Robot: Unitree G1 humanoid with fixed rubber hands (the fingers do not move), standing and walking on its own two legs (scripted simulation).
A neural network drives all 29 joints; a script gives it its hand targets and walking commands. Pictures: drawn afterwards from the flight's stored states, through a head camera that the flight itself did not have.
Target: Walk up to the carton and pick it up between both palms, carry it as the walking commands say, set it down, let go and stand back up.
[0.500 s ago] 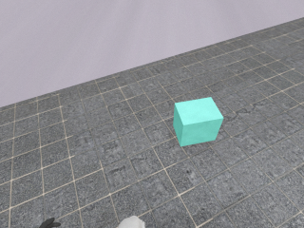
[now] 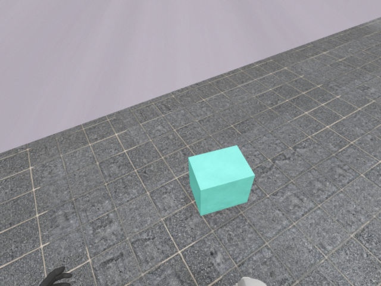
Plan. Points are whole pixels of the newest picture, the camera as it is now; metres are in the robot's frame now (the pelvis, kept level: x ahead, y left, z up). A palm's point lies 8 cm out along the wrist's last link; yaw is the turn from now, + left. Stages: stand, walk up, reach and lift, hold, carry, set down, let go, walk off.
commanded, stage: walk up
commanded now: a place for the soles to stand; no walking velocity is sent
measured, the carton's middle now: (218, 180) +0.76 -0.12 -0.60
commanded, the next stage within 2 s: none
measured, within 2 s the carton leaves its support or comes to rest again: neither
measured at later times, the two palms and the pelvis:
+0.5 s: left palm (90, 247) +0.24 +0.27 -0.09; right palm out of the picture +0.21 -0.41 -0.04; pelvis +0.16 -0.05 +0.01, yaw +1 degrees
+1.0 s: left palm (114, 232) +0.28 +0.23 -0.11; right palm (339, 176) +0.41 -0.41 -0.09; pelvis +0.27 -0.10 +0.00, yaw +6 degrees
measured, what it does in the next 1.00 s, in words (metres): walks ahead: left foot, then right foot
